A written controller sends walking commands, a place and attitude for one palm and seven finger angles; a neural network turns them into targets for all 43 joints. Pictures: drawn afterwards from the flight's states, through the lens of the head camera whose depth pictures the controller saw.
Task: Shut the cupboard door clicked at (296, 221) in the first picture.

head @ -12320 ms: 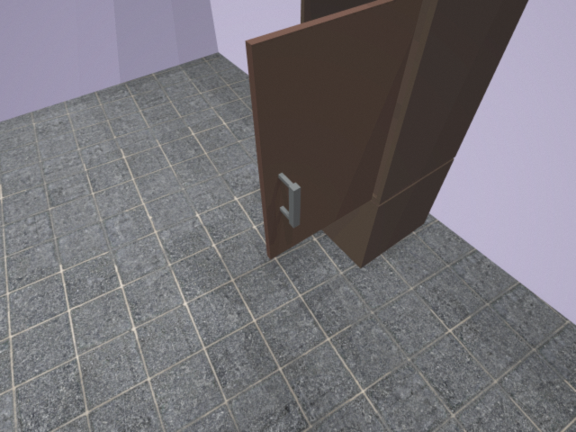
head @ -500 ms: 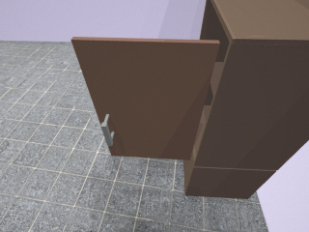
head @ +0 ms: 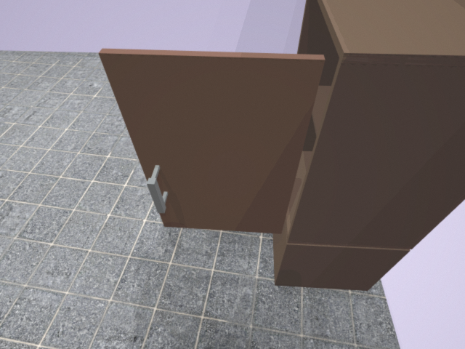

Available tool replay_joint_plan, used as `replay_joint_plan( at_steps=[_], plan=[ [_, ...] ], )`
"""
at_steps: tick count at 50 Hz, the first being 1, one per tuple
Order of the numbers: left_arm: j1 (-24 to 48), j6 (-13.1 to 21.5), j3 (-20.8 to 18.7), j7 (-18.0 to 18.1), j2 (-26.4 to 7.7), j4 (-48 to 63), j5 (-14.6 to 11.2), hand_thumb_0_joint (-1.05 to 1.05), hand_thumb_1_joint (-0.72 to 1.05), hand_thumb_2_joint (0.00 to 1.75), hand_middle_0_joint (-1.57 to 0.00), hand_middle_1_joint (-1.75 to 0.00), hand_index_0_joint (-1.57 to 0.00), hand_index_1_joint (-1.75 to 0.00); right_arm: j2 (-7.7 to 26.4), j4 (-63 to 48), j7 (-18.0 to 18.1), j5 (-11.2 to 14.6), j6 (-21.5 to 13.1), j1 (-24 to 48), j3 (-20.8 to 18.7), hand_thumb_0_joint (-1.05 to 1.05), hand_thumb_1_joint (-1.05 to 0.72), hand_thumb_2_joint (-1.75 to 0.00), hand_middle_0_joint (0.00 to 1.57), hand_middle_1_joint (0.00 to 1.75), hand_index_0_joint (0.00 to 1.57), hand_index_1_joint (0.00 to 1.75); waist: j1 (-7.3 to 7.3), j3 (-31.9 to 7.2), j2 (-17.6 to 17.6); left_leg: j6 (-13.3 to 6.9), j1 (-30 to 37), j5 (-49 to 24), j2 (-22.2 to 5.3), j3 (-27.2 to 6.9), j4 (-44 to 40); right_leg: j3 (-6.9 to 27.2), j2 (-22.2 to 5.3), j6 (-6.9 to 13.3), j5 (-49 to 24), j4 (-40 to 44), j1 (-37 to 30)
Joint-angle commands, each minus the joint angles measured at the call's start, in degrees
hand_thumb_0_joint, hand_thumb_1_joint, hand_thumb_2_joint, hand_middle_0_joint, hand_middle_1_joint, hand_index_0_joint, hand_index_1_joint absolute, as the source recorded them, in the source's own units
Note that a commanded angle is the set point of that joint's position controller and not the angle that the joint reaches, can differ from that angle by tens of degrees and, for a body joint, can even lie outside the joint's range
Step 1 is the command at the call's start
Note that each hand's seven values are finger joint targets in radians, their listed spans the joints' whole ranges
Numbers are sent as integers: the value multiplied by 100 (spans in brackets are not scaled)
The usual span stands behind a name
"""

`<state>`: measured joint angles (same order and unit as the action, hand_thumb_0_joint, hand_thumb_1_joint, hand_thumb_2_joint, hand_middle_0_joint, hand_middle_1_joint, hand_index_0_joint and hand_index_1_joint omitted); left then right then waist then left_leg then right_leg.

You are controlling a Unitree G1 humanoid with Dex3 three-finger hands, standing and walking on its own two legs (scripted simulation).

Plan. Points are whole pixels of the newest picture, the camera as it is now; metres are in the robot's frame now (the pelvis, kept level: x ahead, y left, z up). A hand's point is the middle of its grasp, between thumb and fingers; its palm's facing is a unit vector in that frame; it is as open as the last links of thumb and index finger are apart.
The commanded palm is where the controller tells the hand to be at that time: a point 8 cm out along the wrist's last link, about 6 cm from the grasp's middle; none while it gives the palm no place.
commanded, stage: look again from close up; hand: left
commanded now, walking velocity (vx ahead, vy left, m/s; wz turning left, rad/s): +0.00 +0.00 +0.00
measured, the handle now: (159, 190) +0.50 +0.22 -0.10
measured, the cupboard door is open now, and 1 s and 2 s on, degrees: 89 89 89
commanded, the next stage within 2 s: shuffle to correct the standing spot in 0.32 s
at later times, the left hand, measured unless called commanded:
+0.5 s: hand out of the picture +0.01 +0.16 -0.17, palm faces +0.02 -0.98 -0.20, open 7.3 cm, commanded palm none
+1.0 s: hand out of the picture +0.08 +0.20 -0.18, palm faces +0.07 -0.97 -0.23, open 7.4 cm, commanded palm none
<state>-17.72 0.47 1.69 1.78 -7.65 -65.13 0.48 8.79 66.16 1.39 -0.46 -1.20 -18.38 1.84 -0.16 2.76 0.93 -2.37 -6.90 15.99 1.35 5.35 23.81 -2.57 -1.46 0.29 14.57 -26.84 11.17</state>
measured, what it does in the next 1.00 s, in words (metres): shifts its weight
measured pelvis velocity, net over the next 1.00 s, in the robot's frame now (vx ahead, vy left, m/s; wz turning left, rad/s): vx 0.05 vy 0.02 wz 0.03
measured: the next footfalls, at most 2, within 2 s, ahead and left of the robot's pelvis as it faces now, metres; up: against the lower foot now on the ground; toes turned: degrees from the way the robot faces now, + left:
none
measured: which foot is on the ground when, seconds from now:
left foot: down 0.00-1.00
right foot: down 0.00-1.00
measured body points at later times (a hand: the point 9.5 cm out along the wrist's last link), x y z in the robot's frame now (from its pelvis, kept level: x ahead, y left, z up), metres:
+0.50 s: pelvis +0.01 -0.01 +0.00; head +0.03 -0.02 +0.45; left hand +0.01 +0.21 -0.16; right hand +0.01 -0.23 -0.16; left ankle -0.03 +0.09 -0.74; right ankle +0.00 -0.11 -0.74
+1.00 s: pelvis +0.05 +0.02 -0.01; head +0.09 +0.01 +0.44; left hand +0.07 +0.25 -0.16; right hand +0.05 -0.20 -0.17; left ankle -0.03 +0.09 -0.74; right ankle +0.03 -0.11 -0.74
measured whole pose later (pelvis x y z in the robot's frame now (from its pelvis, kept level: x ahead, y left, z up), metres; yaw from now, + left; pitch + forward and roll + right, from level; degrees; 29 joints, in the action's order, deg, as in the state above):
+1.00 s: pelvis +0.05 +0.02 -0.01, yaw +2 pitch +0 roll +0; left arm -12.5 -0.2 -1.3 2.8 -9.2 -60.6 0.3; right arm 7.2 63.2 3.2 -0.5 -0.6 -15.9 -0.2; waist 0.0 4.8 0.8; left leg -3.2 -4.1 20.6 2.6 4.2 25.1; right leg -2.5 -1.9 -0.2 17.5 -31.8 12.5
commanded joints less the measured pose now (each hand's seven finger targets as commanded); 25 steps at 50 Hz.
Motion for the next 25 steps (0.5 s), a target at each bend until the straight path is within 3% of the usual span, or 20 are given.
replay_joint_plan(
  at_steps=[1, 10, 21, 23, 25],
  plan=[
    [-297, 110, -124, 58, -646, 154, -8, 0, 90, 90, -20, -30, -20, -30, 448, -130, 59, 5, -114, -333, -106, 0, -90, -90, 20, 30, 20, 30, 34, 111, -129, -16, -299, -1002, -720, -656, -506, 581, -514, 254, -1054, 359, -109],
    [-232, 111, -141, 60, -641, 185, 0, 0, 90, 90, -20, -30, -20, -30, 406, -128, 70, 0, -100, -256, -130, 0, -90, -90, 20, 30, 20, 30, 46, 255, -137, 1, -335, -980, -716, -641, -512, 581, -531, 254, -1141, 424, -83],
    [-128, 123, -174, 52, -719, 256, 2, 0, 90, 90, -20, -30, -20, -30, 497, -152, 76, -7, -102, -147, -158, 0, -90, -90, 20, 30, 20, 30, 35, 116, -174, 21, -181, -1243, -739, -652, -515, 563, -546, 258, -1416, 408, -177],
    [-209, 112, -183, 50, -694, 249, 16, 0, 90, 90, -20, -30, -20, -30, 470, -134, 56, -23, -68, -221, -142, 0, -90, -90, 20, 30, 20, 30, 65, 39, -149, 19, -212, -713, -683, -580, -437, 595, -576, 304, -898, 391, -214],
    [-263, 87, -236, 36, -756, 280, 46, 0, 90, 90, -20, -30, -20, -30, 465, -175, 30, -41, -14, -217, -153, 0, -90, -90, 20, 30, 20, 30, 110, 256, -193, 11, -525, -55, -559, -491, -280, 759, -639, 398, -78, 477, -147]
  ],
)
